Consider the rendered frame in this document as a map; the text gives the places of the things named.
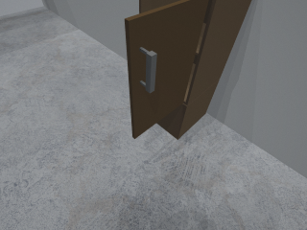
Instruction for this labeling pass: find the cupboard door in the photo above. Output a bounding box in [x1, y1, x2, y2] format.
[125, 0, 209, 139]

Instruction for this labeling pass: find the handle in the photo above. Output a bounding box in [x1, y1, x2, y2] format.
[139, 47, 157, 94]

